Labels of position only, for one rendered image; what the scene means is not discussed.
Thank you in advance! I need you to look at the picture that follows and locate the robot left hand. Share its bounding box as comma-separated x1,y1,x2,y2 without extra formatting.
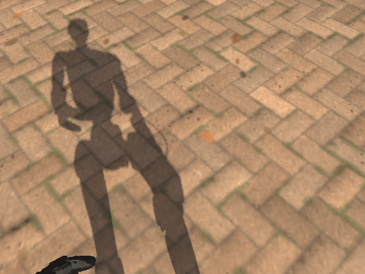
36,256,96,274

